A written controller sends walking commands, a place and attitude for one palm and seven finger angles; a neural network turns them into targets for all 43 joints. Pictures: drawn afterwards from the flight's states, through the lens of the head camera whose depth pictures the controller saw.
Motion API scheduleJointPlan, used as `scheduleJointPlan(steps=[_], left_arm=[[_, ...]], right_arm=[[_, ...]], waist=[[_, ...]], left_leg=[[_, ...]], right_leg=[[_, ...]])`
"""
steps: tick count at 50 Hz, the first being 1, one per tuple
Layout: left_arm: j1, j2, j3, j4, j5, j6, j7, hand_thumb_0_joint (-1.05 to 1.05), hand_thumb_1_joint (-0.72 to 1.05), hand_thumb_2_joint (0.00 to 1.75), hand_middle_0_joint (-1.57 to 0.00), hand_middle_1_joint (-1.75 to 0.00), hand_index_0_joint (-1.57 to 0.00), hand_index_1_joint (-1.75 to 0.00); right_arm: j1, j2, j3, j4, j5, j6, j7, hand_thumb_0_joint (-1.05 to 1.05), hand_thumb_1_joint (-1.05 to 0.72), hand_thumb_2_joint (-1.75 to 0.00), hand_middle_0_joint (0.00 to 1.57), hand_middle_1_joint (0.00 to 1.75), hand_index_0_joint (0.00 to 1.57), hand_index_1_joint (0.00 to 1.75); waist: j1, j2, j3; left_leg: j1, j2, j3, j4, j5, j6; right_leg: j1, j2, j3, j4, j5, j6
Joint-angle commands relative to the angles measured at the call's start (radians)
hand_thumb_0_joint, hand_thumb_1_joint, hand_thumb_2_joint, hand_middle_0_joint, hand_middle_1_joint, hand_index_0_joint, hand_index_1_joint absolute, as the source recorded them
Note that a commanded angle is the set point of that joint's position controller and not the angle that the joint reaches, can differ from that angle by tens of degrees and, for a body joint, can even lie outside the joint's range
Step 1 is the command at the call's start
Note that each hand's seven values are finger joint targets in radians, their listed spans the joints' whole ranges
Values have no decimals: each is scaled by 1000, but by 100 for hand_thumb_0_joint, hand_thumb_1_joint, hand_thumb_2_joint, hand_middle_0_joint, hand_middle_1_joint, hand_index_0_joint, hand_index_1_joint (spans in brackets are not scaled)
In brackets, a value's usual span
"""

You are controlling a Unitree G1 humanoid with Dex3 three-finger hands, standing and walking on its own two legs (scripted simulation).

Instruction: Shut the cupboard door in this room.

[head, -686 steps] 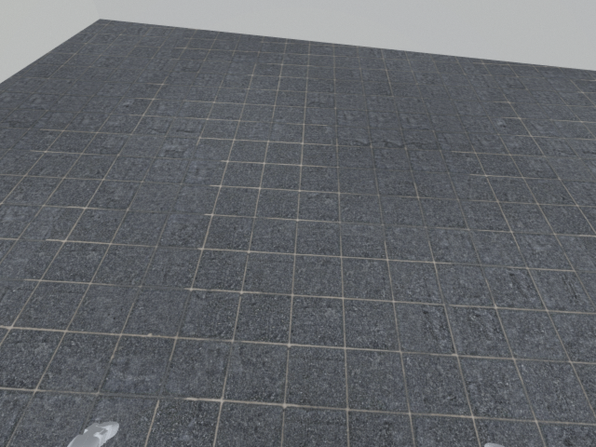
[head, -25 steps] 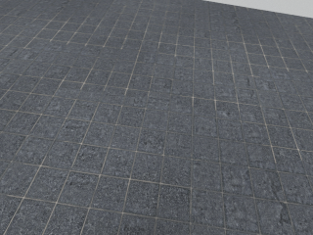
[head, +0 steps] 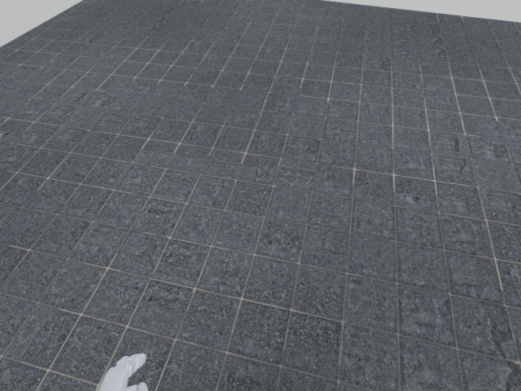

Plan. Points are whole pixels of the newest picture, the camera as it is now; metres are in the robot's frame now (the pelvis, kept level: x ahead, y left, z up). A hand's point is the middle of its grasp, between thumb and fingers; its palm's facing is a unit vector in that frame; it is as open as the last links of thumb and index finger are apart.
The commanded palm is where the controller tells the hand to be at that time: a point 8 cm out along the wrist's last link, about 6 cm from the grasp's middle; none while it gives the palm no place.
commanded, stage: turn or walk to find it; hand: left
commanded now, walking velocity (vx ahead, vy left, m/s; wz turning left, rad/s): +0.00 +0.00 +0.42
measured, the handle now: out of the picture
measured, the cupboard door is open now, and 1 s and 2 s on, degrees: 92 92 92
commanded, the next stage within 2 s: none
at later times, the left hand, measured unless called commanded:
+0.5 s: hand out of the picture -0.07 +0.18 -0.16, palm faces +0.30 -0.92 -0.25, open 7.4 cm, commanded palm none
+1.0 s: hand out of the picture -0.03 +0.22 -0.15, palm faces +0.41 -0.87 -0.27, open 7.4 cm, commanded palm none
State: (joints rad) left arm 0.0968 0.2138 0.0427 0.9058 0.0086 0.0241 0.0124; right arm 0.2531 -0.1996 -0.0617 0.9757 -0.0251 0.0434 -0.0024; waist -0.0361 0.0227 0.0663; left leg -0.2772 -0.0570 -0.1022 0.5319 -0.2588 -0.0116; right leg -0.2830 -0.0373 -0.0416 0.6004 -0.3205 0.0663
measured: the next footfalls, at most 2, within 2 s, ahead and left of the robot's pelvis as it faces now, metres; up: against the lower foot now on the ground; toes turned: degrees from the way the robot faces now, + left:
left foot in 0.56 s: -0.04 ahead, +0.12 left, +0.00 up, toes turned +20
right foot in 1.06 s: +0.03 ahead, -0.11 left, +0.00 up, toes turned +23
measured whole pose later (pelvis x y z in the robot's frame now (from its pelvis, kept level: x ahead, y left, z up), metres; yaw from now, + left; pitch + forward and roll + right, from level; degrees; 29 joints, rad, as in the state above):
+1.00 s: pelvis -0.05 -0.01 +0.01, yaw +25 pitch +0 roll +0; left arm 0.11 0.22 0.05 0.93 0.01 0.04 0.01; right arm 0.22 -0.19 -0.06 0.97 -0.03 0.04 0.00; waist -0.03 0.01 0.07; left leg -0.26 -0.04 -0.07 0.49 -0.22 0.01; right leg -0.34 -0.05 -0.03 0.76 -0.43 0.08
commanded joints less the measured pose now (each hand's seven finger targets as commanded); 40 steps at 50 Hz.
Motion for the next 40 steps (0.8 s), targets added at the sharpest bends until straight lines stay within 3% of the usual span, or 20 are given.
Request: scheduleJointPlan(steps=[1, 2, 3, 4, 5, 7, 13, 21, 23, 24, 26, 27, 28, 29, 30, 31, 33, 35, 36, 40], left_arm=[[193, 259, 54, -30, 13, -35, 25, 0, 90, 90, -20, -30, -20, -30], [157, 225, 46, -42, 7, -30, 26, 0, 90, 90, -20, -30, -20, -30], [94, 192, 49, -53, 4, -36, 28, 0, 90, 90, -20, -30, -20, -30], [47, 169, 44, -68, 3, -30, 29, 0, 90, 90, -20, -30, -20, -30], [24, 139, 32, -73, 2, -33, 25, 0, 90, 90, -20, -30, -20, -30], [49, 118, 24, -65, 2, -41, 21, 0, 90, 90, -20, -30, -20, -30], [153, 128, 32, -21, 8, -45, 26, 0, 90, 90, -20, -30, -20, -30], [220, 179, 47, 29, 23, -33, 23, 0, 90, 90, -20, -30, -20, -30], [216, 193, 52, 36, 24, -29, 20, 0, 90, 90, -20, -30, -20, -30], [204, 191, 53, 41, 23, -28, 20, 0, 90, 90, -20, -30, -20, -30], [181, 189, 54, 39, 11, -20, 17, 0, 90, 90, -20, -30, -20, -30], [189, 153, 49, 26, 2, -13, 15, 0, 90, 90, -20, -30, -20, -30], [169, 86, 29, -9, 0, -6, 9, 0, 90, 90, -20, -30, -20, -30], [111, 104, 20, -21, 8, 7, 14, 0, 90, 90, -20, -30, -20, -30], [97, 102, 25, -15, 10, 14, 14, 0, 90, 90, -20, -30, -20, -30], [86, 103, 31, -3, 11, 17, 10, 0, 90, 90, -20, -30, -20, -30], [102, 115, 35, 18, 9, 15, 2, 0, 90, 90, -20, -30, -20, -30], [134, 111, 33, 32, 9, 11, -3, 0, 90, 90, -20, -30, -20, -30], [127, 111, 32, 30, 8, 11, -1, 0, 90, 90, -20, -30, -20, -30], [89, 106, 32, 6, 8, 12, 4, 0, 90, 90, -20, -30, -20, -30]], right_arm=[[-38, -102, -37, -110, 14, -20, -5, 0, -90, -90, 20, 30, 20, 30], [-39, -120, -44, -96, 6, -8, -3, 0, -90, -90, 20, 30, 20, 30], [-7, -121, -47, -69, 2, 5, 1, 0, -90, -90, 20, 30, 20, 30], [10, -121, -52, -51, 3, 11, 5, 0, -90, -90, 20, 30, 20, 30], [22, -118, -50, -30, 1, 14, 12, 0, -90, -90, 20, 30, 20, 30], [47, -101, -45, -15, 1, 17, 16, 0, -90, -90, 20, 30, 20, 30], [-16, -103, -36, -20, 2, 20, 13, 0, -90, -90, 20, 30, 20, 30], [-122, -79, -10, -53, 16, 2, 12, 0, -90, -90, 20, 30, 20, 30], [-121, -78, -6, -58, 20, -5, 10, 0, -90, -90, 20, 30, 20, 30], [-101, -79, -6, -55, 22, -10, 9, 0, -90, -90, 20, 30, 20, 30], [-36, -100, -9, -40, 18, -22, 10, 0, -90, -90, 20, 30, 20, 30], [-2, -168, -23, -36, 14, -33, 9, 0, -90, -90, 20, 30, 20, 30], [30, -261, -46, -40, 8, -35, 2, 0, -90, -90, 20, 30, 20, 30], [53, -280, -47, -28, 10, -22, -2, 0, -90, -90, 20, 30, 20, 30], [13, -250, -38, -31, 5, -24, -10, 0, -90, -90, 20, 30, 20, 30], [-40, -233, -35, -42, 4, -26, -18, 0, -90, -90, 20, 30, 20, 30], [-108, -199, -19, -62, 5, -28, -20, 0, -90, -90, 20, 30, 20, 30], [-103, -193, -17, -64, 9, -37, -19, 0, -90, -90, 20, 30, 20, 30], [-89, -196, -19, -64, 10, -39, -19, 0, -90, -90, 20, 30, 20, 30], [-44, -190, -27, -58, 9, -38, -16, 0, -90, -90, 20, 30, 20, 30]], waist=[[94, -310, -142], [75, -194, -101], [45, -255, -70], [21, -194, -40], [9, -161, -13], [6, -161, -18], [47, -161, -36], [88, -200, -70], [85, -207, -93], [71, -208, -108], [25, -145, -133], [3, 32, -163], [-15, 307, -135], [-29, 220, -123], [-20, 185, -91], [-3, 219, -54], [29, 167, -7], [41, 113, -47], [35, 107, -55], [20, 103, -64]], left_leg=[[-296, -9, 24, 399, -356, -19], [-276, 25, -17, 536, -321, -15], [-281, 44, -32, 614, -267, -17], [-279, 55, -12, 671, -210, -20], [-271, 70, 7, 700, -147, -29], [-276, 68, 31, 721, -82, -45], [-295, 103, 52, 640, -94, -74], [-164, 104, 138, 307, -219, -54], [-105, 92, 163, 219, -216, -42], [-61, 92, 170, 133, -177, -37], [118, 92, 178, -92, 44, -21], [256, 201, 32, -181, 173, 20], [325, 435, -262, -211, 532, 127], [241, 477, -215, -202, 562, 188], [173, 438, -186, -227, 452, 199], [155, 392, -174, -227, 409, 190], [113, 323, -101, -218, 430, 166], [157, 293, -68, -210, 471, 157], [160, 287, -67, -210, 474, 155], [179, 289, -114, -215, 442, 169]], right_leg=[[269, -460, 397, -303, 366, -187], [166, -431, 324, -308, 329, -222], [95, -385, 284, -342, 209, -199], [72, -343, 241, -342, 155, -175], [56, -293, 159, -329, 172, -158], [77, -252, 77, -319, 225, -142], [179, -296, 54, -303, 316, -178], [216, -344, 19, -234, 472, -222], [211, -348, 8, -203, 498, -221], [206, -348, -1, -168, 502, -206], [103, -307, -83, -61, 392, -128], [-35, -229, -137, 99, 216, -66], [-281, -98, -150, 296, -279, 8], [-246, -96, -60, 406, -321, -2], [-239, -102, -23, 454, -281, -3], [-275, -101, -6, 487, -223, 3], [-258, -89, 9, 514, -125, 8], [-250, -76, 6, 514, -81, 19], [-244, -73, 6, 511, -70, 23], [-247, -67, 21, 457, -70, 33]])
